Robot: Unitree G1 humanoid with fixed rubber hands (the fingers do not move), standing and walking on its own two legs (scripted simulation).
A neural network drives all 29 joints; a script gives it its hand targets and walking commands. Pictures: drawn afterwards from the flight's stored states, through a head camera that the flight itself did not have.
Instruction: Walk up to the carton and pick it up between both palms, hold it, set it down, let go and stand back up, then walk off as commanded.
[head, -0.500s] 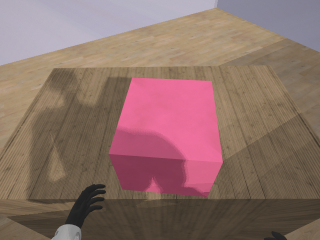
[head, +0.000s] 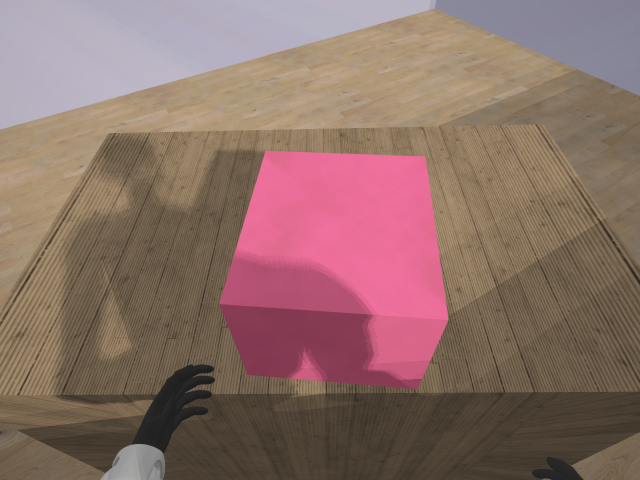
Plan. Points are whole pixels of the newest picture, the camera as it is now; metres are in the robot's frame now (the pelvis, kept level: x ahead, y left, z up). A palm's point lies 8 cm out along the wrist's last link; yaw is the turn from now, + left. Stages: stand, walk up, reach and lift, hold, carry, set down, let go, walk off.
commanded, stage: walk off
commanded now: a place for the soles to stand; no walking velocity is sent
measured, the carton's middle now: (337, 264) +0.41 -0.01 +0.00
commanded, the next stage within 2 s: none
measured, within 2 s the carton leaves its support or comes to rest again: neither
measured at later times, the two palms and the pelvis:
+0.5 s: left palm out of the picture +0.06 +0.27 -0.09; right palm out of the picture +0.01 -0.31 -0.12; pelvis -0.09 +0.00 -0.02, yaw -1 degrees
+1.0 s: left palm out of the picture -0.13 +0.34 -0.14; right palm out of the picture -0.16 -0.27 -0.09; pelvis -0.25 +0.05 -0.02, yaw +0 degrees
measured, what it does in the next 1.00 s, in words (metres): walks backwards: left foot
